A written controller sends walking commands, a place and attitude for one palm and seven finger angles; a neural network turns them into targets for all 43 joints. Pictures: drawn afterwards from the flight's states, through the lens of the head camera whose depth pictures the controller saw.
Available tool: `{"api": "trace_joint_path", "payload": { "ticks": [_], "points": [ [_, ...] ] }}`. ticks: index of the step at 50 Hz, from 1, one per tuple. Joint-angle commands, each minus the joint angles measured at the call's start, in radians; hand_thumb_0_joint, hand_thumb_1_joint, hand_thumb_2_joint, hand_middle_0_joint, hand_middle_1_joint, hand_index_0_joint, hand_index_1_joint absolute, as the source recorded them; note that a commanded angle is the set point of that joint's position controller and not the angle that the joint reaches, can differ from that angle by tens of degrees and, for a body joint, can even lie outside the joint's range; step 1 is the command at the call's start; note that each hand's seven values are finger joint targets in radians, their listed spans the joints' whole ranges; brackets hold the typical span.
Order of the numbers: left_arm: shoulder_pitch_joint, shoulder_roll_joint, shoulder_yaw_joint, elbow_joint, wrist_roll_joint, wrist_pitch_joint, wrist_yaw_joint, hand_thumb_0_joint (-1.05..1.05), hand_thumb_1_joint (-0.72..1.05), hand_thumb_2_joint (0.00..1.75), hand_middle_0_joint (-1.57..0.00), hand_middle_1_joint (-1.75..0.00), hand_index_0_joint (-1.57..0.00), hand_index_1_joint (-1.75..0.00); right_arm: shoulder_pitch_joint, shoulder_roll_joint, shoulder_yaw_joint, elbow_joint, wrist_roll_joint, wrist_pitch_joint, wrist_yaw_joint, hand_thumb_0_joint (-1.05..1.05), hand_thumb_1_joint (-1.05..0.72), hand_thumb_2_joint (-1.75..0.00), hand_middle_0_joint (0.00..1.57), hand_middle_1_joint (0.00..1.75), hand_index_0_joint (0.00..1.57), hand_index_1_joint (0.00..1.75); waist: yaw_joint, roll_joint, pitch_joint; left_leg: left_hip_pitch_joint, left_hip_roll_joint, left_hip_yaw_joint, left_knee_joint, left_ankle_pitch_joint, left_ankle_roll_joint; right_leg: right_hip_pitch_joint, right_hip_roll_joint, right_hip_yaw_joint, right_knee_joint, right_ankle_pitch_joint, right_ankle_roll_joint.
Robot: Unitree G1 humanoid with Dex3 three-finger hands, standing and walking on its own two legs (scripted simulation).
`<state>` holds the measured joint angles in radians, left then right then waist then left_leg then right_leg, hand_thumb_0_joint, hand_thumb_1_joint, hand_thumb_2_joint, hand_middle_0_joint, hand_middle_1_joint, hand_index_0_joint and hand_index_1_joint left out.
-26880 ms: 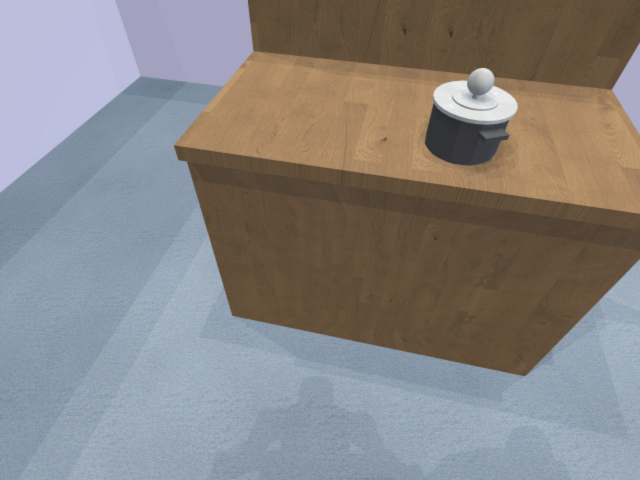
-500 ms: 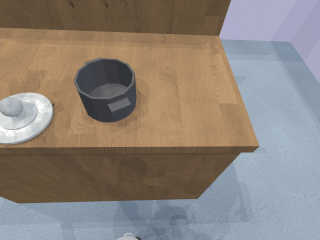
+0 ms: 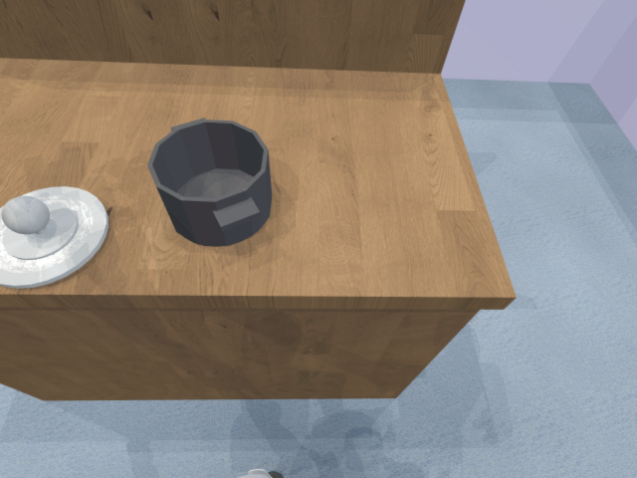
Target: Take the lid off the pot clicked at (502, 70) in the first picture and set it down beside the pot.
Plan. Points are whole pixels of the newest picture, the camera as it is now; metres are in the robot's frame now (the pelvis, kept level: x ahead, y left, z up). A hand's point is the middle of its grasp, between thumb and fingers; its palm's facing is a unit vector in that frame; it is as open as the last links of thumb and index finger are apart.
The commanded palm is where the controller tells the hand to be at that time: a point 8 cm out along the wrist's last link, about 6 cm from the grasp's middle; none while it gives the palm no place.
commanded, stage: draw the hand back to the body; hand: left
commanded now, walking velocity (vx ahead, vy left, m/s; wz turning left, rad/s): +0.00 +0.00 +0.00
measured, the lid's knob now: (26, 215) +0.44 +0.38 +0.05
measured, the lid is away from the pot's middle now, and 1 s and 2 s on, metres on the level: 0.24 0.24 0.24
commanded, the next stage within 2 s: none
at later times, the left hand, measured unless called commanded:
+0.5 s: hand out of the picture +0.41 +0.32 +0.22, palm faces +0.15 -0.56 -0.81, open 11.0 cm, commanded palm +0.36 +0.34 +0.27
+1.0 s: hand out of the picture +0.37 +0.27 +0.25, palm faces +0.57 -0.78 -0.24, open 9.6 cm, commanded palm +0.31 +0.29 +0.25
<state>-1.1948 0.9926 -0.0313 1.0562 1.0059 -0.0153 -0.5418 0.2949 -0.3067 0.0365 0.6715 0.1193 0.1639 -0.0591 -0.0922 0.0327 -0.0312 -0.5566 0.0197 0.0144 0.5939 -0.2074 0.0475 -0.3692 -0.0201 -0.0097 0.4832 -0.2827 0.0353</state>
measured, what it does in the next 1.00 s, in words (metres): shifts its weight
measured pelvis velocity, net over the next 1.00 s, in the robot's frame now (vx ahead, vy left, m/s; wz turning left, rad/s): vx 0.03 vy -0.06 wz -0.03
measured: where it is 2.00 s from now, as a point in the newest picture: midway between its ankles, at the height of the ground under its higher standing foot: outside the picture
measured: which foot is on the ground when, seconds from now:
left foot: down 0.00-1.00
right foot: down 0.00-1.00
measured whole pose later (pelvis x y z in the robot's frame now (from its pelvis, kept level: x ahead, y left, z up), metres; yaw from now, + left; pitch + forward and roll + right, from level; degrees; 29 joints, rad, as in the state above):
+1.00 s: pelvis +0.03 -0.06 +0.01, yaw -2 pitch -1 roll +0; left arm -0.28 0.53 0.49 0.24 -0.08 -0.07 0.09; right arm 0.22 -0.30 0.01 0.69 0.06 -0.04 -0.06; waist 0.02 0.05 0.01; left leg -0.19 0.07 0.04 0.41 -0.20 -0.03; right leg -0.04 0.02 0.02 0.35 -0.29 -0.01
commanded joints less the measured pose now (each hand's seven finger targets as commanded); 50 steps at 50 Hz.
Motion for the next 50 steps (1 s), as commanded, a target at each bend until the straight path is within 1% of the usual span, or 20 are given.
{"api": "trace_joint_path", "payload": {
  "ticks": [1, 3, 7, 10, 16, 17, 20, 21, 22, 23, 24, 26, 27, 29, 32, 33, 40, 44, 46, 50],
  "points": [
    [-0.346, 0.270, 0.089, -0.172, -0.019, -0.010, 0.039, 0.00, -0.04, 0.71, -0.38, -0.81, -0.38, -0.81, 0.027, -0.177, -0.056, -0.091, -0.004, -0.012, -0.012, 0.00, -0.90, -0.90, 0.20, 0.30, 0.20, 0.30, 0.006, 0.107, -0.373, 0.449, -0.026, -0.010, -0.044, 0.259, 0.025, -0.069, 0.088, -0.069, -0.048, 0.168, -0.069],
    [-0.344, 0.273, 0.099, -0.203, -0.016, -0.005, 0.046, 0.00, -0.04, 0.71, -0.38, -0.81, -0.38, -0.81, 0.017, -0.170, -0.063, -0.101, -0.010, 0.001, -0.004, 0.00, -0.90, -0.90, 0.20, 0.30, 0.20, 0.30, 0.010, 0.114, -0.368, 0.445, -0.029, -0.010, -0.042, 0.251, 0.025, -0.071, 0.088, -0.070, -0.041, 0.160, -0.068],
    [-0.319, 0.330, 0.172, -0.390, -0.026, -0.016, 0.059, 0.00, -0.04, 0.71, -0.38, -0.81, -0.38, -0.81, -0.015, -0.159, -0.071, -0.139, -0.013, 0.011, 0.006, 0.00, -0.90, -0.90, 0.20, 0.30, 0.20, 0.30, 0.027, 0.179, -0.472, 0.535, -0.027, -0.025, -0.024, 0.387, 0.030, -0.042, 0.086, -0.063, -0.032, 0.204, -0.070],
    [-0.167, 0.368, 0.244, -0.298, -0.042, -0.010, 0.058, 0.00, -0.04, 0.71, -0.38, -0.81, -0.38, -0.81, -0.029, -0.157, -0.066, -0.147, -0.012, 0.024, 0.006, 0.00, -0.90, -0.90, 0.20, 0.30, 0.20, 0.30, 0.034, 0.068, -0.384, 0.419, -0.041, -0.005, -0.034, 0.287, 0.030, 0.005, 0.085, -0.067, -0.029, 0.214, -0.065],
    [-0.114, 0.300, 0.209, -0.512, -0.081, -0.002, 0.052, 0.00, -0.04, 0.71, -0.38, -0.81, -0.38, -0.81, -0.100, -0.146, -0.069, -0.190, -0.012, 0.032, 0.014, 0.00, -0.90, -0.90, 0.20, 0.30, 0.20, 0.30, 0.035, 0.131, -0.400, 0.472, -0.035, -0.003, -0.031, 0.324, 0.037, 0.002, 0.075, -0.064, -0.033, 0.231, -0.067],
    [-0.103, 0.328, 0.239, -0.560, -0.087, 0.000, 0.057, 0.00, -0.04, 0.71, -0.38, -0.81, -0.38, -0.81, -0.100, -0.142, -0.070, -0.193, -0.012, 0.033, 0.015, 0.00, -0.90, -0.90, 0.20, 0.30, 0.20, 0.30, 0.039, 0.130, -0.422, 0.486, -0.037, -0.010, -0.028, 0.325, 0.038, 0.012, 0.076, -0.062, -0.033, 0.224, -0.063],
    [0.008, 0.335, 0.280, -0.555, -0.105, 0.008, 0.055, 0.00, -0.04, 0.71, -0.38, -0.81, -0.38, -0.81, -0.116, -0.138, -0.064, -0.193, -0.012, 0.031, 0.010, 0.00, -0.90, -0.90, 0.20, 0.30, 0.20, 0.30, 0.046, 0.109, -0.384, 0.460, -0.046, -0.006, -0.030, 0.296, 0.038, 0.023, 0.077, -0.066, -0.037, 0.228, -0.062],
    [-0.144, 0.095, 0.441, -0.623, -0.704, -0.062, 0.235, 0.00, -0.04, 0.71, -0.38, -0.81, -0.38, -0.81, 0.031, -0.091, -0.063, -0.256, -0.002, -0.053, 0.010, 0.00, -0.90, -0.90, 0.20, 0.30, 0.20, 0.30, 0.031, 0.177, -0.300, 0.622, 0.004, -0.013, -0.080, 0.189, 0.015, -0.061, 0.066, -0.060, -0.084, 0.163, -0.102],
    [0.013, 0.019, 0.365, -0.492, -0.760, -0.065, 0.332, 0.00, -0.04, 0.71, -0.38, -0.81, -0.38, -0.81, -0.018, -0.116, -0.040, -0.220, -0.015, -0.074, -0.001, 0.00, -0.90, -0.90, 0.20, 0.30, 0.20, 0.30, 0.028, 0.101, -0.228, 0.629, 0.039, -0.065, -0.127, 0.015, 0.001, -0.065, 0.070, -0.055, -0.102, 0.068, -0.095],
    [0.041, -0.047, 0.327, -0.551, -0.792, -0.068, 0.382, 0.00, -0.04, 0.71, -0.38, -0.81, -0.38, -0.81, -0.055, -0.114, -0.034, -0.227, -0.013, -0.085, -0.010, 0.00, -0.90, -0.90, 0.20, 0.30, 0.20, 0.30, 0.029, 0.082, -0.209, 0.608, 0.050, -0.093, -0.174, -0.120, -0.004, -0.071, 0.069, -0.054, -0.109, 0.016, -0.092],
    [0.100, -0.045, 0.378, -0.555, -0.878, -0.069, 0.428, 0.00, -0.04, 0.71, -0.38, -0.81, -0.38, -0.81, -0.059, -0.123, -0.038, -0.233, -0.017, -0.101, -0.025, 0.00, -0.90, -0.90, 0.20, 0.30, 0.20, 0.30, 0.032, -0.004, -0.212, 0.579, 0.048, -0.087, -0.182, -0.145, 0.003, -0.026, 0.064, -0.040, -0.124, 0.026, -0.084],
    [0.104, 0.014, 0.452, -0.607, -0.957, -0.082, 0.502, 0.00, -0.04, 0.71, -0.38, -0.81, -0.38, -0.81, -0.081, -0.140, -0.032, -0.204, -0.025, -0.127, -0.036, 0.00, -0.90, -0.90, 0.20, 0.30, 0.20, 0.30, 0.053, -0.020, -0.235, 0.549, 0.034, -0.045, -0.175, -0.083, 0.005, 0.052, 0.055, -0.020, -0.141, 0.063, -0.075],
    [0.059, 0.038, 0.478, -0.715, -0.979, -0.098, 0.531, 0.00, -0.02, 0.72, -0.37, -0.80, -0.37, -0.80, -0.092, -0.136, -0.031, -0.208, -0.029, -0.145, -0.036, 0.00, -0.90, -0.90, 0.20, 0.30, 0.20, 0.30, 0.061, 0.047, -0.272, 0.570, 0.030, -0.037, -0.176, -0.031, -0.001, 0.082, 0.050, -0.011, -0.142, 0.094, -0.074],
    [0.074, 0.015, 0.496, -0.794, -1.003, -0.114, 0.578, 0.00, 0.03, 0.73, -0.36, -0.77, -0.36, -0.77, -0.110, -0.124, -0.029, -0.194, -0.042, -0.179, -0.038, 0.00, -0.90, -0.90, 0.20, 0.30, 0.20, 0.30, 0.069, 0.156, -0.283, 0.611, 0.032, -0.031, -0.186, 0.037, -0.016, 0.107, 0.050, -0.015, -0.146, 0.132, -0.077],
    [0.196, -0.009, 0.539, -0.817, -1.030, -0.123, 0.625, 0.00, 0.10, 0.74, -0.35, -0.73, -0.35, -0.73, -0.123, -0.116, -0.026, -0.164, -0.056, -0.211, -0.033, 0.00, -0.90, -0.90, 0.20, 0.30, 0.20, 0.30, 0.084, 0.192, -0.209, 0.580, 0.028, -0.015, -0.199, 0.092, -0.023, 0.146, 0.054, -0.016, -0.161, 0.174, -0.082],
    [0.245, -0.020, 0.551, -0.842, -1.039, -0.124, 0.633, 0.00, 0.12, 0.75, -0.34, -0.72, -0.34, -0.72, -0.126, -0.114, -0.028, -0.163, -0.058, -0.220, -0.031, 0.00, -0.90, -0.90, 0.20, 0.30, 0.20, 0.30, 0.092, 0.205, -0.224, 0.586, 0.024, -0.004, -0.195, 0.136, -0.024, 0.175, 0.052, -0.014, -0.160, 0.212, -0.082],
    [0.470, -0.089, 0.584, -0.939, -1.076, -0.116, 0.643, 0.00, 0.29, 0.78, -0.31, -0.63, -0.31, -0.63, -0.155, -0.112, -0.050, -0.147, -0.065, -0.245, -0.016, 0.00, -0.90, -0.90, 0.20, 0.30, 0.20, 0.30, 0.110, 0.045, -0.235, 0.573, 0.010, 0.054, -0.174, 0.292, -0.008, 0.270, 0.051, -0.010, -0.151, 0.408, -0.059],
    [0.563, -0.107, 0.600, -0.991, -1.087, -0.113, 0.645, 0.00, 0.38, 0.80, -0.30, -0.58, -0.30, -0.58, -0.168, -0.110, -0.061, -0.139, -0.065, -0.250, -0.013, 0.00, -0.90, -0.90, 0.20, 0.30, 0.20, 0.30, 0.115, -0.003, -0.223, 0.575, -0.001, 0.072, -0.166, 0.329, 0.002, 0.288, 0.045, -0.009, -0.149, 0.490, -0.048],
    [0.570, -0.137, 0.578, -1.043, -1.088, -0.125, 0.644, 0.00, 0.43, 0.81, -0.29, -0.55, -0.29, -0.55, -0.187, -0.103, -0.063, -0.139, -0.065, -0.259, -0.013, 0.00, -0.90, -0.90, 0.20, 0.30, 0.20, 0.30, 0.106, 0.027, -0.201, 0.580, -0.008, 0.078, -0.159, 0.320, 0.003, 0.272, 0.040, -0.005, -0.157, 0.495, -0.045],
    [0.666, -0.144, 0.607, -1.081, -1.096, -0.118, 0.646, 0.00, 0.52, 0.83, -0.27, -0.50, -0.27, -0.50, -0.199, -0.097, -0.065, -0.133, -0.067, -0.260, -0.016, 0.00, -0.90, -0.90, 0.20, 0.30, 0.20, 0.30, 0.123, 0.003, -0.184, 0.586, -0.011, 0.080, -0.162, 0.330, 0.006, 0.283, 0.040, -0.004, -0.154, 0.525, -0.039]
  ]
}}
